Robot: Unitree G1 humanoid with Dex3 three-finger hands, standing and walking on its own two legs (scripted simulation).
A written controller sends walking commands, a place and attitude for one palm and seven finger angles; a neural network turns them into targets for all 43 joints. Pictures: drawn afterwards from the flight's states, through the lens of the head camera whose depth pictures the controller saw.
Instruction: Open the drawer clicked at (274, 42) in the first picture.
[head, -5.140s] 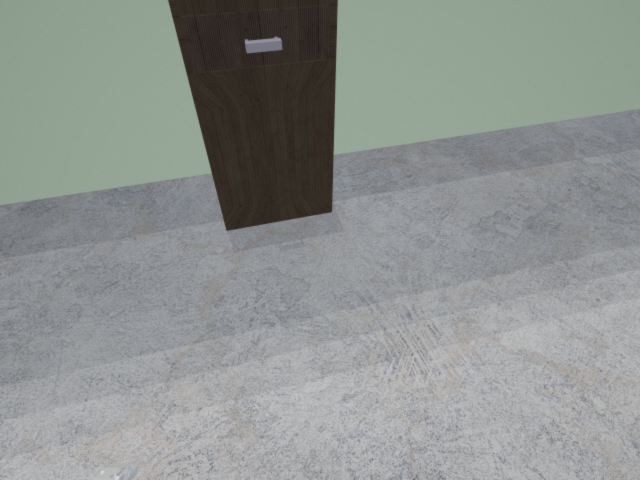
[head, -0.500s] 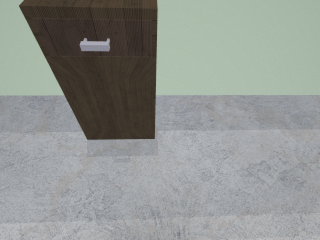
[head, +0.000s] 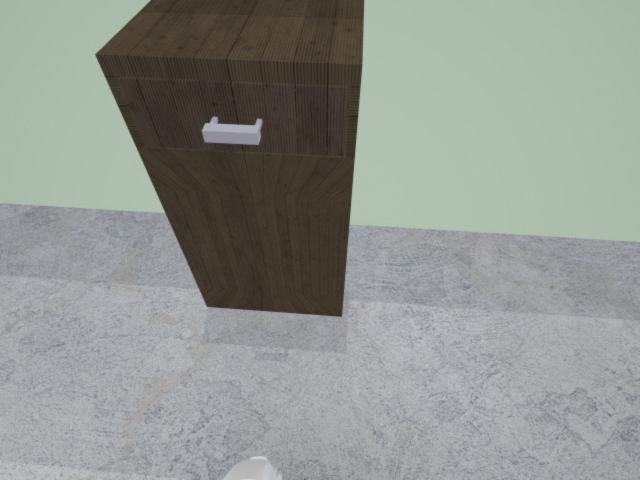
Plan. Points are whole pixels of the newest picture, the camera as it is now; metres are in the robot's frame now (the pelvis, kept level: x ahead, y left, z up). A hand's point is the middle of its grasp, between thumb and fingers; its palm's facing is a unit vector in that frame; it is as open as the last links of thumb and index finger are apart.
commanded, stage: take the last steps up to it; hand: left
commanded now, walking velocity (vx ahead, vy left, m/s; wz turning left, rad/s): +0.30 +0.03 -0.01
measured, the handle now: (234, 127) +0.73 +0.25 +0.02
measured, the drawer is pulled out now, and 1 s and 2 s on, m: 0.00 0.00 0.00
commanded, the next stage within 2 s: come to a stop and stand still in 0.38 s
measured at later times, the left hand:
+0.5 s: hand (205, 379) +0.28 +0.22 -0.16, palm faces -0.04 -0.98 -0.20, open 7.4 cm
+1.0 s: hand (174, 409) +0.24 +0.27 -0.19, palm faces +0.03 -0.98 -0.22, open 7.3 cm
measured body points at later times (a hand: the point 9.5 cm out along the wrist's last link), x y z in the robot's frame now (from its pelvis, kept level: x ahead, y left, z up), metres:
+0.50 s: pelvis +0.16 +0.05 +0.00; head +0.17 +0.04 +0.45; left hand +0.28 +0.27 -0.14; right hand +0.11 -0.16 -0.16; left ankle +0.10 +0.14 -0.74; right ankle +0.25 -0.08 -0.71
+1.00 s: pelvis +0.17 +0.07 -0.01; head +0.19 +0.10 +0.44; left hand +0.24 +0.32 -0.17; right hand +0.21 -0.17 -0.15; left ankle +0.17 +0.18 -0.74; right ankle +0.25 -0.07 -0.72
